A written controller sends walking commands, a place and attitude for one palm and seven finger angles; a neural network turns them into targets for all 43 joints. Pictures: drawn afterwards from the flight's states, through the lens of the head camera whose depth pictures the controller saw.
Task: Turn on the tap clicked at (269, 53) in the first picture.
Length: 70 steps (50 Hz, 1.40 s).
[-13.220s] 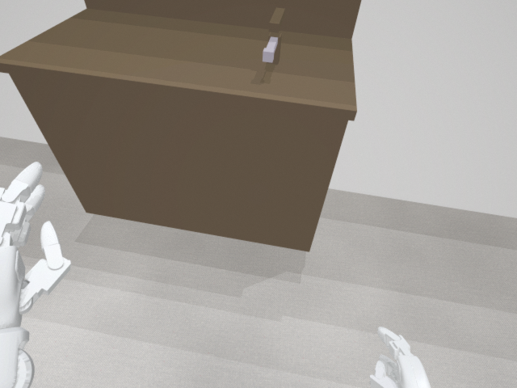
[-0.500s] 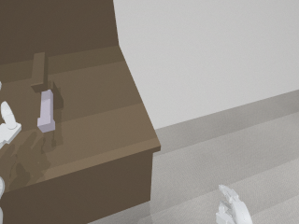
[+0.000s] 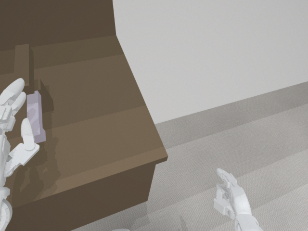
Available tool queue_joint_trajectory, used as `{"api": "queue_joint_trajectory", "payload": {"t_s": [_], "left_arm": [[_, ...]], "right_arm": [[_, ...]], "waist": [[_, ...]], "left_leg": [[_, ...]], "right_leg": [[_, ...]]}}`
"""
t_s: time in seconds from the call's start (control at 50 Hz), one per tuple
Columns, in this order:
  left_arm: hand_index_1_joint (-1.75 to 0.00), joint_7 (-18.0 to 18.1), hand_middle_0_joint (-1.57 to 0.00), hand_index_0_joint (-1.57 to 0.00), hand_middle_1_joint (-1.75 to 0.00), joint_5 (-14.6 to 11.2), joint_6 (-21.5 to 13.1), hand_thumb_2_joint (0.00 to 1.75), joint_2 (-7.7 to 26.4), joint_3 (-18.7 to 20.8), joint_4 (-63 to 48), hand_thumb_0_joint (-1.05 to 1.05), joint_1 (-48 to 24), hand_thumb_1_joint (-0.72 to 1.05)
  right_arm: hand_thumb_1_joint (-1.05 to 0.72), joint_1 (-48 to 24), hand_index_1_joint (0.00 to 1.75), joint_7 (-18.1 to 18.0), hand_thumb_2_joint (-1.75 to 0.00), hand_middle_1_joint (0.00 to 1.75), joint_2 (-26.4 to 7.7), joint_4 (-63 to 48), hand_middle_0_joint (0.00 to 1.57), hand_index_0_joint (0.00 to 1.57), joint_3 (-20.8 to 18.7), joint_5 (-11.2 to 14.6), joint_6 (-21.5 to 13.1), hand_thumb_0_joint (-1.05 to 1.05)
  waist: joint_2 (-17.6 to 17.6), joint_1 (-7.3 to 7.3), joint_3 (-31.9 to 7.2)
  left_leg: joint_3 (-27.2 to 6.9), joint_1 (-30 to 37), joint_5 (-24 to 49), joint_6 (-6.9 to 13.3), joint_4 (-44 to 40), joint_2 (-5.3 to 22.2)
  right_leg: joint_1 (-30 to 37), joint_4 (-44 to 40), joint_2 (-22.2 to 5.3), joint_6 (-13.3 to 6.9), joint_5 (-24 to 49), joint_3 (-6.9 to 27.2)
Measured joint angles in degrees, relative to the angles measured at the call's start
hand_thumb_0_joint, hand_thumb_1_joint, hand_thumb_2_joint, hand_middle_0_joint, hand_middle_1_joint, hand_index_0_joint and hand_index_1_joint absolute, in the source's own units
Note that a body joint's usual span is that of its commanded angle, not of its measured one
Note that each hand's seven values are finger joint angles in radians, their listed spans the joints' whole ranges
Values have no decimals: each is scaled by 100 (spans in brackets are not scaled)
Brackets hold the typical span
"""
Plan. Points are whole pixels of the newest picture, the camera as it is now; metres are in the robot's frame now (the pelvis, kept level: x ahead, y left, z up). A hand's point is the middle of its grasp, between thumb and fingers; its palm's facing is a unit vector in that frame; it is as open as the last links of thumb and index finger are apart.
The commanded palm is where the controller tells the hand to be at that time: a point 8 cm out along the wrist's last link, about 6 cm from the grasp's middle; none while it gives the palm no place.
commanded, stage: shuffle to correct the standing spot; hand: left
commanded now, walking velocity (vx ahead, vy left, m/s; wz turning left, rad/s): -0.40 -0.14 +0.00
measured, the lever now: (35, 134) +0.27 +0.27 +0.12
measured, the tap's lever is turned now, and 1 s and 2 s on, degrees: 0 0 0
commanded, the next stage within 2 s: come to a stop and stand still in 0.20 s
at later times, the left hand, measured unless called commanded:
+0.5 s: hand out of the picture +0.11 +0.17 +0.15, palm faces +0.40 -0.81 -0.43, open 7.4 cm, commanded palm +0.05 +0.21 +0.18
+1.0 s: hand out of the picture +0.02 +0.20 +0.14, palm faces +0.49 -0.80 -0.35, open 7.4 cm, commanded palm -0.03 +0.22 +0.18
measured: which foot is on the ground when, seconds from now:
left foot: down 0.00-0.26, up 0.28-0.62, down 0.64-0.84, up 0.86-1.00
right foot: down 0.00-0.66, up 0.68-0.82, down 0.84-1.00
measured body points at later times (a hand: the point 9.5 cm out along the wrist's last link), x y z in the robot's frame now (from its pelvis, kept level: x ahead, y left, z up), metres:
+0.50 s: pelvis -0.10 -0.08 +0.00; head -0.07 -0.07 +0.45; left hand +0.08 +0.22 +0.18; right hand +0.06 -0.33 -0.08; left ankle -0.17 +0.04 -0.68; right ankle -0.01 -0.12 -0.74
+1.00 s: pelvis -0.16 -0.08 -0.01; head -0.15 -0.07 +0.44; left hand -0.01 +0.24 +0.16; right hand +0.01 -0.29 -0.11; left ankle -0.17 +0.02 -0.70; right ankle -0.12 -0.18 -0.74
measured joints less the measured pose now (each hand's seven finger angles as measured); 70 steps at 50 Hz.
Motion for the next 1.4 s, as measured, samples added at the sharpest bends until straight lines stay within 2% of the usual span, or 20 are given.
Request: {"api": "queue_joint_trajectory", "payload": {"t_s": [0.18, 0.28, 0.34, 0.4, 0.5, 0.6, 0.64, 0.68, 0.72, 0.78, 0.84, 0.86, 0.92, 0.96, 1.0, 1.08, 1.14, 1.22, 1.3, 1.4], "left_arm": [[-30, -119, -21, -21, -30, -129, -180, 89, 286, 442, -309, 2, 106, 89], [-30, -191, -21, -21, -30, -137, -272, 89, 154, 437, -245, 2, 45, 89], [-30, -155, -21, -21, -30, -150, -234, 89, 88, 391, -179, 1, 121, 89], [-30, -8, -21, -21, -30, -135, -99, 89, 39, 311, -79, 1, 385, 89], [-30, 303, -22, -21, -30, 11, 36, 89, -77, 30, 403, 1, 483, 89], [-30, 414, -21, -21, -30, 126, 25, 89, -196, -62, 558, 2, 102, 89], [-30, 402, -21, -21, -30, 127, -48, 89, -211, -99, 529, 2, -63, 89], [-30, 362, -21, -21, -30, 143, -78, 89, -174, -97, 593, 2, -163, 89], [-30, 294, -21, -21, -30, 153, -49, 89, -145, -77, 694, 2, -71, 89], [-30, 174, -21, -21, -30, 166, 7, 89, -113, -88, 926, 2, 35, 89], [-30, 110, -21, -21, -30, 149, 14, 89, 49, 43, 966, 2, 8, 89], [-30, 90, -21, -21, -30, 142, -25, 89, 70, 106, 978, 1, -77, 89], [-30, 17, -21, -21, -30, 87, -51, 89, -172, 43, 1145, 1, -377, 89], [-30, 11, -21, -21, -30, 60, 2, 89, -354, -70, 1130, 1, -348, 89], [-30, 22, -21, -21, -30, 61, 38, 89, -436, -145, 956, 1, -165, 89], [-30, 106, -21, -21, -30, 112, -13, 89, -267, -225, 387, 2, 54, 89], [-30, 189, -21, -21, -30, 130, -79, 89, -79, -131, 212, 2, -130, 89], [-30, 225, -21, -21, -30, 119, -102, 89, 145, 122, 211, 2, -288, 89], [-30, 197, -21, -21, -30, 66, -135, 89, 220, 296, 197, 2, -85, 89], [-30, 143, -21, -20, -30, 25, 87, 89, 105, 129, 472, 1, 172, 90]], "right_arm": [[-91, 22, 30, -1, -90, 30, 54, 63, 21, 20, -58, -86, -75, 1], [-91, 128, 30, -58, -90, 30, -24, 286, 21, 20, -115, -43, -134, 1], [-91, 218, 30, -119, -90, 30, -16, 512, 21, 20, -211, -29, -98, 1], [-91, 367, 30, -196, -90, 30, -72, 623, 21, 20, -177, -55, -14, 1], [-91, 645, 30, -366, -90, 30, -350, 707, 20, 20, -181, -72, -1, 1], [-91, 727, 30, -361, -90, 30, -540, 759, 20, 20, -292, -41, 13, 1], [-91, 699, 30, -336, -90, 30, -601, 658, 20, 20, -333, -9, 14, 1], [-91, 629, 30, -287, -90, 30, -514, 593, 20, 20, -345, 46, 71, 1], [-91, 699, 30, -221, -90, 30, -452, 469, 20, 20, -357, 79, 69, 1], [-91, 893, 30, -172, -90, 30, -346, 440, 20, 20, -383, 111, 43, 1], [-91, 1001, 30, -157, -90, 30, -249, 495, 20, 20, -286, 123, 85, 1], [-91, 947, 30, -147, -90, 30, -238, 538, 20, 20, -255, 130, 111, 1], [-91, 710, 30, -137, -90, 30, -261, 827, 20, 20, -221, 124, 231, 1], [-91, 675, 30, -106, -90, 30, -241, 908, 20, 20, -183, 110, 235, 1], [-91, 656, 30, -100, -90, 30, -189, 895, 20, 20, -113, 89, 199, 1], [-91, 691, 30, -172, -90, 30, -160, 704, 21, 20, -50, -8, -27, 1], [-91, 548, 30, -213, -90, 30, -131, 673, 21, 20, -132, -14, -138, 1], [-91, 504, 30, -108, -90, 30, -36, 610, 20, 20, -143, -13, -170, 1], [-91, 563, 30, 32, -90, 30, 23, 485, 20, 20, -75, 31, -51, 1], [-91, 610, 30, 5, -90, 30, 64, 397, 21, 20, 3, 37, 44, 1]], "waist": [[94, 210, 421], [344, 123, 364], [124, 59, 150], [-205, -22, -106], [-293, -111, -507], [-284, -91, -646], [-149, -132, -570], [-242, -77, -416], [-147, -129, -484], [188, -273, -707], [310, -169, -814], [349, -92, -762], [530, -2, -429], [453, 78, -332], [257, 108, -270], [-53, 51, -197], [-195, 76, -24], [-14, -139, -169], [109, -170, -392], [148, -133, -428]], "left_leg": [[13, -337, 157, -157, 312, 191], [-228, -692, 90, -300, 637, 359], [-543, -1212, -881, -377, 2091, 3], [-439, -1256, -919, -474, 2913, -236], [-310, -348, -1027, -333, 1836, -282], [-123, 780, -708, -38, -187, -257], [-86, 1141, -200, 9, -945, -137], [8, 1285, 9, -120, -934, -175], [18, 1273, -128, -127, -689, -150], [-211, 1098, -312, -129, -329, -61], [-336, 615, -609, -186, 381, -23], [-387, 332, -818, -132, 859, 7], [-726, -431, -921, -154, 2393, -60], [-670, -743, -732, -195, 2760, -128], [-508, -809, -541, -189, 2415, -105], [-373, -169, -172, -130, 402, -11], [-187, 39, 152, -18, 278, -109], [-263, 281, 224, 53, -144, -88], [-198, 443, 342, 44, -522, -41], [-62, 571, 284, 6, -613, -75]], "right_leg": [[-457, 523, 109, -125, 13, -72], [-626, 529, 279, -435, 204, -312], [-808, 388, 181, -557, 385, -330], [-889, 92, 42, -601, 660, -234], [-839, -352, -36, -547, 978, -229], [-716, -710, 15, -428, 1245, -325], [-737, -589, 130, -274, 1148, -420], [-786, -123, 110, 72, 570, -241], [-981, 1087, 133, 256, -270, -56], [-928, 2336, 167, 96, -812, 140], [-243, 1117, 43, -32, -981, 279], [-272, 938, 75, -82, -603, 282], [-337, 1038, 197, -188, -287, 82], [-271, 815, 177, -208, -175, 106], [-224, 559, 121, -202, -25, 197], [-278, 573, 25, -112, -52, 244], [-565, 1710, -13, -121, -997, 390], [-1013, 2864, 99, -76, -904, 288], [-1044, 2221, 3, -25, -401, 83], [-652, 988, -23, -17, -29, -23]]}}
